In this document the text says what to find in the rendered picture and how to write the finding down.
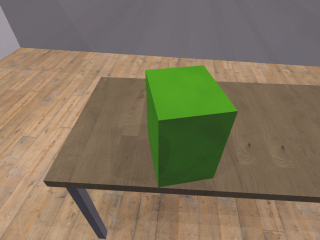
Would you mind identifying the table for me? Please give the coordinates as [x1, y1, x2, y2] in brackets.
[43, 77, 320, 239]

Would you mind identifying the carton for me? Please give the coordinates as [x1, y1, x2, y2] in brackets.
[145, 65, 238, 187]

